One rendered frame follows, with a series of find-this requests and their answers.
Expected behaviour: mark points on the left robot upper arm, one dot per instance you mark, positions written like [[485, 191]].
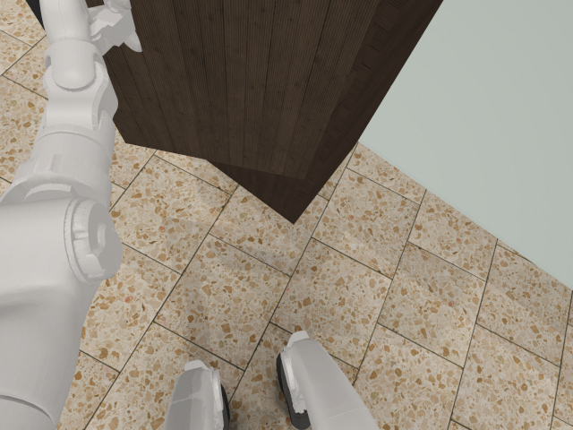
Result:
[[53, 255]]

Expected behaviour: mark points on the handle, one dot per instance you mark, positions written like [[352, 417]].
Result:
[[35, 7]]

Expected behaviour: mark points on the left robot hand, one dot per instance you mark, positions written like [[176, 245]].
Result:
[[103, 26]]

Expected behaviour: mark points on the left robot forearm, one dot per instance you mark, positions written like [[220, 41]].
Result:
[[73, 149]]

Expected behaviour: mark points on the cupboard door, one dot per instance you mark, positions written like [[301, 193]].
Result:
[[249, 83]]

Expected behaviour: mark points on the robot right thigh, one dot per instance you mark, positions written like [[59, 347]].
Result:
[[331, 401]]

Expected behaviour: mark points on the robot right shin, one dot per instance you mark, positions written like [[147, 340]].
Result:
[[297, 398]]

